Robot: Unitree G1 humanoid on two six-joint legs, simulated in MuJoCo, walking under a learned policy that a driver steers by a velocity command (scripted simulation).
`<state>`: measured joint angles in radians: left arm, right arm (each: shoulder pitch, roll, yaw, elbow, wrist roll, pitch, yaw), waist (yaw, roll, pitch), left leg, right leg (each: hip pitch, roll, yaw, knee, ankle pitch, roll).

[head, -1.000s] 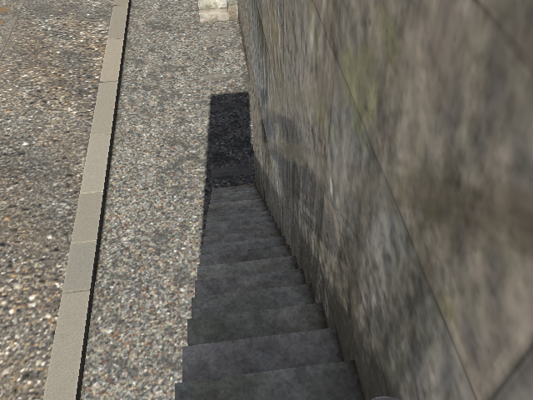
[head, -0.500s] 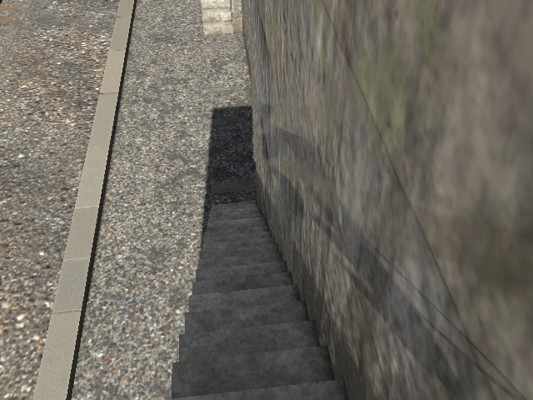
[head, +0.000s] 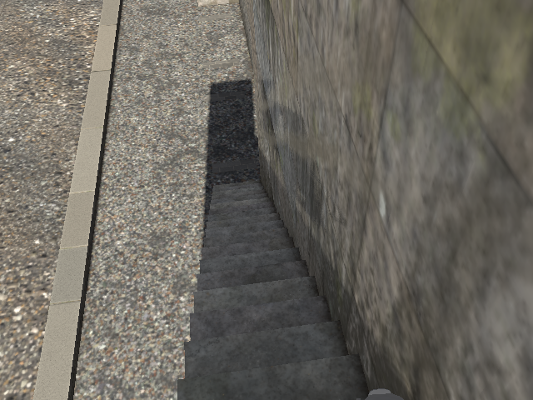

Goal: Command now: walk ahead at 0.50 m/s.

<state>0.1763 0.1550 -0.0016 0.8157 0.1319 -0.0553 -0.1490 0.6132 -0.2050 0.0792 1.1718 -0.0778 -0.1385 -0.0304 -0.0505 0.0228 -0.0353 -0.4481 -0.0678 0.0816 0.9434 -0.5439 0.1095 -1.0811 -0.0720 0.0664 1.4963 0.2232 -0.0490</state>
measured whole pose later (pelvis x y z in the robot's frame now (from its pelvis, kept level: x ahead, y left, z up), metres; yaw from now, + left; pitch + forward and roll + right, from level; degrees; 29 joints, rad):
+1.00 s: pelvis +0.47 +0.03 -0.40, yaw +0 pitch +3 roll +1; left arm 0.29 0.17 0.02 0.84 0.08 -0.07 -0.12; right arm 0.39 -0.22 0.08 1.06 -0.05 -0.11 0.01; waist -0.01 0.02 -0.04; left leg -0.51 -0.02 0.12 0.99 -0.53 0.07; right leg -0.72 -0.03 0.02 1.23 -0.18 0.03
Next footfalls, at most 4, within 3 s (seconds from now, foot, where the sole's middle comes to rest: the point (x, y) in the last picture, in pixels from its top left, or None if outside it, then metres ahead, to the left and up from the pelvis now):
0.22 right None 0.25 -0.12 -0.91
0.66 left None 0.50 0.11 -1.11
0.98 right None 0.51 -0.10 -1.11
1.80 right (294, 392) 0.74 -0.05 -1.31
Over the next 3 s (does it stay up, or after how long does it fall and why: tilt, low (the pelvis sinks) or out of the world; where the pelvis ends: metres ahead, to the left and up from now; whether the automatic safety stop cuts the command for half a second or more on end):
stays up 0.74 0.07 -0.54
